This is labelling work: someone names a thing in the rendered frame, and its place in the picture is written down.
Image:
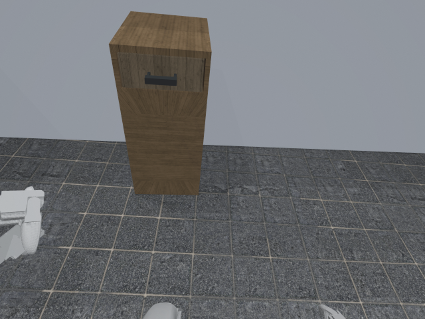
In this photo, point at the drawer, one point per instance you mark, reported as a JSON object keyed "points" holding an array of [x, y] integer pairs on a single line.
{"points": [[134, 67]]}

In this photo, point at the cabinet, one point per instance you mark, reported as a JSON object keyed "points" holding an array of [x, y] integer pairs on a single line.
{"points": [[164, 129]]}

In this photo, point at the robot left hand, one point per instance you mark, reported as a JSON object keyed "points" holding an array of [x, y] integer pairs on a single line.
{"points": [[22, 209]]}

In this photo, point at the robot right hand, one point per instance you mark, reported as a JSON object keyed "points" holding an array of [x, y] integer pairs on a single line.
{"points": [[329, 313]]}

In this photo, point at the left robot thigh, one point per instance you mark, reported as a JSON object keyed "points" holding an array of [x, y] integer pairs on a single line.
{"points": [[163, 311]]}

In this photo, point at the handle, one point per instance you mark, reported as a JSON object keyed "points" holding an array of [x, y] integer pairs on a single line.
{"points": [[161, 80]]}

